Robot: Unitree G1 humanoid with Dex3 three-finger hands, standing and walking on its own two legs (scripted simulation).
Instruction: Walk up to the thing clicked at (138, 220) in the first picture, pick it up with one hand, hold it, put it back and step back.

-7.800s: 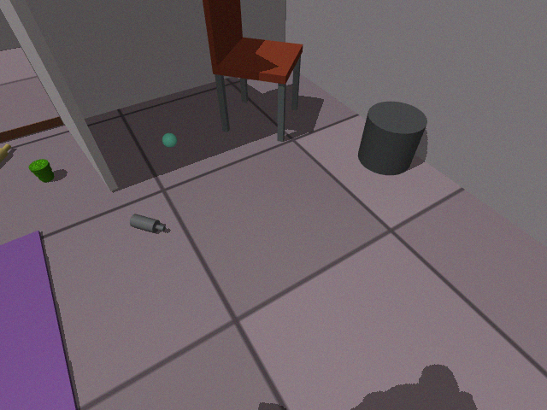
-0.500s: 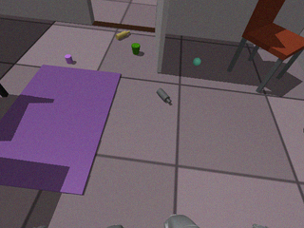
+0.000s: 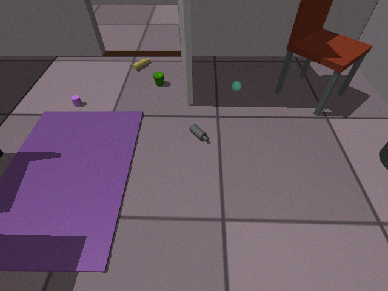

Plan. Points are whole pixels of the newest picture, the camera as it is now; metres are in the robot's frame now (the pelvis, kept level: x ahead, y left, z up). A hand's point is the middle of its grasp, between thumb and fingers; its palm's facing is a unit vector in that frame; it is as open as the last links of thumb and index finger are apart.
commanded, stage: walk up
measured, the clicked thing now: (199, 133) +1.21 -0.01 -0.73
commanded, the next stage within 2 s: stand in 0.28 s
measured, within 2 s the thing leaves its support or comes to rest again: neither
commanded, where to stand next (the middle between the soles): +0.07 +0.03 m, yaw -1 degrees
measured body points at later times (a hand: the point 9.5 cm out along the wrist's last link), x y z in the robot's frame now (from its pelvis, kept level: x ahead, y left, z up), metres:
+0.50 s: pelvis +0.00 +0.01 +0.02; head +0.00 +0.01 +0.47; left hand +0.10 +0.31 -0.10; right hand +0.05 -0.30 -0.11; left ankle +0.01 +0.15 -0.72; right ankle +0.02 -0.12 -0.72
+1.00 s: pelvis +0.01 +0.02 +0.02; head +0.02 +0.02 +0.47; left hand +0.07 +0.33 -0.11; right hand +0.10 -0.28 -0.11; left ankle +0.01 +0.15 -0.72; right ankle +0.02 -0.12 -0.72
